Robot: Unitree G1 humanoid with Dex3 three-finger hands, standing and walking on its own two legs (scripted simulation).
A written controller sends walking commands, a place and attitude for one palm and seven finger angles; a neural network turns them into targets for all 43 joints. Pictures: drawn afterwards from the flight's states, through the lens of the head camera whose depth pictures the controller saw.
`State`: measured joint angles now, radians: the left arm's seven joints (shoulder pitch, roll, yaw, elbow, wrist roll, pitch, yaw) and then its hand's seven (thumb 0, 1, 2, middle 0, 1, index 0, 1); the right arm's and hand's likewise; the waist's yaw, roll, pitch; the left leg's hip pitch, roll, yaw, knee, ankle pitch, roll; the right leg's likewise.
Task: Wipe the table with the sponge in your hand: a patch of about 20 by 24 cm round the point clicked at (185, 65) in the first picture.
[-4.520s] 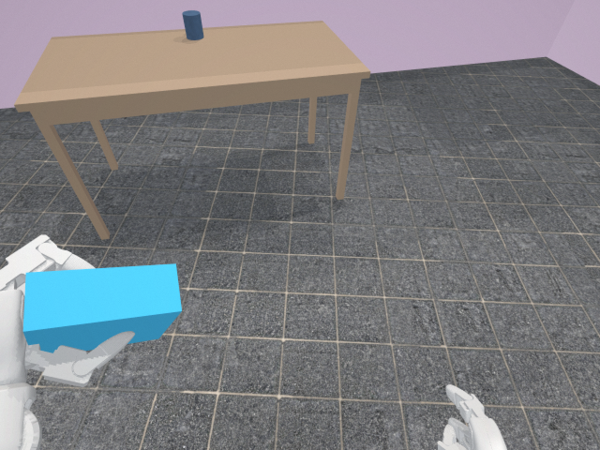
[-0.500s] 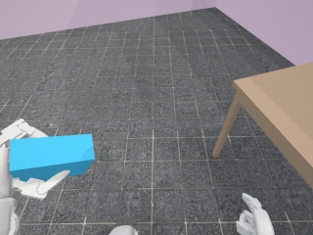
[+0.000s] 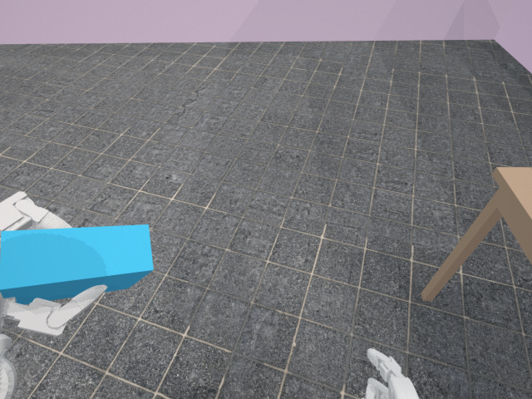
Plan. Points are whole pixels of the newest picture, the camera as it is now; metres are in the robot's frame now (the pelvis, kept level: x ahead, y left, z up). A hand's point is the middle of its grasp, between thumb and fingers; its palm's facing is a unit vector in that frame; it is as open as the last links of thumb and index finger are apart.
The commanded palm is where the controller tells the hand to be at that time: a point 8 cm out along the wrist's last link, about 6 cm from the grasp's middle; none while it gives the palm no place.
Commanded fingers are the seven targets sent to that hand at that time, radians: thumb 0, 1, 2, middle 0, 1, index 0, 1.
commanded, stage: walk to a spot facing it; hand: left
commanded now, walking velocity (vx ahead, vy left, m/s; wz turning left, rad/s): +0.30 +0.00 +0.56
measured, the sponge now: (99, 263) +0.22 +0.21 +0.17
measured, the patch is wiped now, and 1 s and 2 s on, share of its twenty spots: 0.00 0.00 0.00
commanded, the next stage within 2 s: turn to face it in 1.00 s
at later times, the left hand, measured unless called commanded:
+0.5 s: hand (0, 274) +0.19 +0.30 +0.18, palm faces +0.61 -0.70 -0.38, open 9.2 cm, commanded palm +0.12 +0.32 +0.19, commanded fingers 0.00 0.10 1.30 -1.20 -1.60 -1.20 -1.60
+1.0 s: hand (39, 243) +0.23 +0.28 +0.19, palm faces +0.64 -0.62 -0.47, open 9.2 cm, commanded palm +0.15 +0.30 +0.19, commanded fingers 0.00 0.10 1.30 -1.20 -1.60 -1.20 -1.60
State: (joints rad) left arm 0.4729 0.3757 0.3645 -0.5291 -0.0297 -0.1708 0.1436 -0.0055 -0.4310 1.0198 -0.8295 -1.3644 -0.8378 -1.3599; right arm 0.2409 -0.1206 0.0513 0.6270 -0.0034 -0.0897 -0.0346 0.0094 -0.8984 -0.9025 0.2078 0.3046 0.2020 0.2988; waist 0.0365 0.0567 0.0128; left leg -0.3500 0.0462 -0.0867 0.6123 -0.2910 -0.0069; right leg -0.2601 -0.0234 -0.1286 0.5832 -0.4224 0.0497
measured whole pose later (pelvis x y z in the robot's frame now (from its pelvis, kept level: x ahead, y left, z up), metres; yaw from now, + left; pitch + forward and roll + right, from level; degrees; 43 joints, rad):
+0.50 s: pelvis +0.02 +0.01 +0.00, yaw +13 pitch -1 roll +1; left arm 0.40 0.39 0.38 -0.54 -0.02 -0.19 0.18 -0.01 -0.43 1.02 -0.83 -1.36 -0.84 -1.36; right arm 0.17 -0.19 -0.04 0.58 0.01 -0.08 -0.05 0.01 -0.91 -0.90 0.20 0.30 0.19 0.30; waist 0.00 -0.06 0.08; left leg -0.30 0.06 0.12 0.62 -0.29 0.00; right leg -0.46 -0.12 -0.09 1.17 -0.51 0.04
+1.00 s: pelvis +0.11 -0.02 +0.01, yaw +23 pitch +0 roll +3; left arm 0.52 0.38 0.36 -0.58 -0.03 -0.20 0.16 -0.01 -0.43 1.02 -0.83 -1.36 -0.84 -1.36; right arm 0.20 -0.27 -0.05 0.60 -0.01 -0.05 -0.06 0.01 -0.91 -0.90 0.20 0.30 0.20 0.30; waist -0.02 -0.04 0.10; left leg -0.49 0.08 0.14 0.89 -0.36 -0.03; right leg -0.23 -0.14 -0.27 0.50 -0.26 -0.03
